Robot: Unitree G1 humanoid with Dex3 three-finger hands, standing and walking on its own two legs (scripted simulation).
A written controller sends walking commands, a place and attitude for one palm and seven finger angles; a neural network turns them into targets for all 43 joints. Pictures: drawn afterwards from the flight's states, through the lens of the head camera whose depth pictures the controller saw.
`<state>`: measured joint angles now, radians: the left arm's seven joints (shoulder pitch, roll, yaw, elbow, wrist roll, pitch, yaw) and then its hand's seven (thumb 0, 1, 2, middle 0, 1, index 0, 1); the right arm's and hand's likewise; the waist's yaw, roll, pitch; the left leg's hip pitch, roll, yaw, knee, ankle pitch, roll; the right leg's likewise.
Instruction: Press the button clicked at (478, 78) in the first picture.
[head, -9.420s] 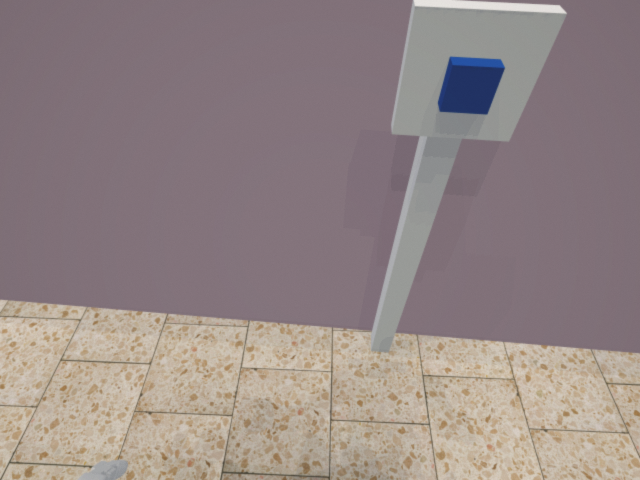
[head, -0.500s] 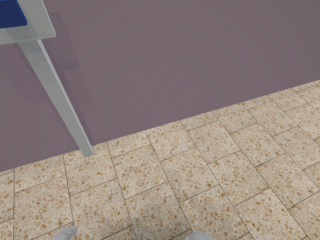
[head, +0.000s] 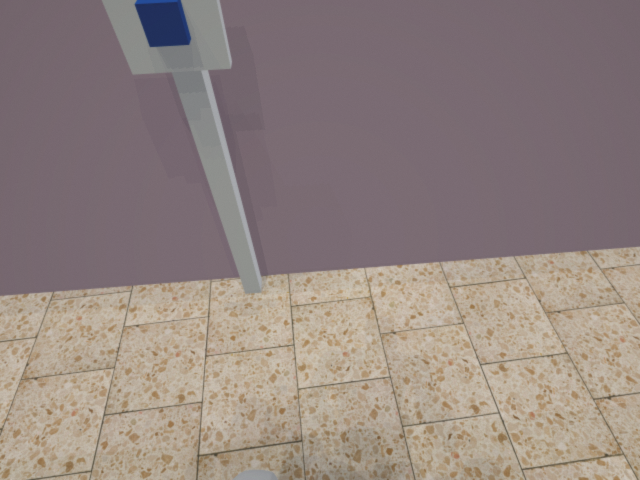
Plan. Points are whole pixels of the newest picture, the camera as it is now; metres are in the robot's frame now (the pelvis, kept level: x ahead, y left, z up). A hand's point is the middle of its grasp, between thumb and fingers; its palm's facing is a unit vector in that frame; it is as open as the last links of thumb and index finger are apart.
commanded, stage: take the last steps up to it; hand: left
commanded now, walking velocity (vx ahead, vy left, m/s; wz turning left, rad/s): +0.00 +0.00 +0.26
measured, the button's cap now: (164, 21) +0.78 +0.33 +0.20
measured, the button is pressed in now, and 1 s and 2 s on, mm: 0 0 0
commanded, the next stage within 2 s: come to a stop and stand still in 1.18 s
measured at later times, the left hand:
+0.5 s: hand out of the picture +0.04 +0.20 -0.17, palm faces +0.06 -0.98 -0.18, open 7.4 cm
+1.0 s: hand out of the picture +0.06 +0.13 -0.17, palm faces +0.22 -0.97 -0.11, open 7.4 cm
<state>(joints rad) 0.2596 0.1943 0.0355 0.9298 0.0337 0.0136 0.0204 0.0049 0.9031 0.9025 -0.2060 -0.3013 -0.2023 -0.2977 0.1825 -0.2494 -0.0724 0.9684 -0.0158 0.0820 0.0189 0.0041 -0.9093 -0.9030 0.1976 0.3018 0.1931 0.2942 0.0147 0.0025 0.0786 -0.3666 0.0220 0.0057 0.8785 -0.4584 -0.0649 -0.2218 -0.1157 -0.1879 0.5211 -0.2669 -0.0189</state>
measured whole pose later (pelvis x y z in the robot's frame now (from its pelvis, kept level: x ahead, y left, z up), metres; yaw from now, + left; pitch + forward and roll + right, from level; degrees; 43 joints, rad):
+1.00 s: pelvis +0.17 +0.02 +0.00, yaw +5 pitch -1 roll -1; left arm 0.47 0.06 0.01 1.18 0.03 -0.07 0.02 0.00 0.91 0.90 -0.20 -0.30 -0.20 -0.30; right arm 0.15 -0.17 -0.06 1.04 -0.03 -0.01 0.02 0.00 -0.92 -0.90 0.20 0.30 0.19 0.29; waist 0.05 0.01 0.04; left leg -0.51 0.10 0.10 0.73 -0.19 -0.01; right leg 0.03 -0.02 -0.18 0.33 -0.33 0.00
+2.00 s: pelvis +0.24 +0.07 +0.00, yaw +4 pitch -1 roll -1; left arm 0.26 0.19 0.06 1.07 0.03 0.06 0.01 0.00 0.91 0.90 -0.20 -0.30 -0.20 -0.30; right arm 0.30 -0.14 -0.03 1.06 -0.03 0.00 -0.03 0.00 -0.91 -0.90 0.20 0.30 0.19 0.29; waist 0.00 -0.03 -0.01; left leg -0.17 0.02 0.05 0.46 -0.28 0.02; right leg -0.42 -0.03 -0.02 0.84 -0.34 0.03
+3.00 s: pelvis +0.28 +0.02 +0.00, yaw +3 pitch +0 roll +1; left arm 0.28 0.15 0.00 1.11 0.01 -0.02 0.03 0.01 0.91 0.90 -0.20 -0.30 -0.20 -0.30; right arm 0.26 -0.15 0.01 1.13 -0.02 -0.01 -0.04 0.00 -0.91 -0.90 0.20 0.30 0.19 0.29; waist 0.00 0.01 0.03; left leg -0.13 0.05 0.04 0.45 -0.31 -0.04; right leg -0.16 0.04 -0.07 0.47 -0.31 -0.07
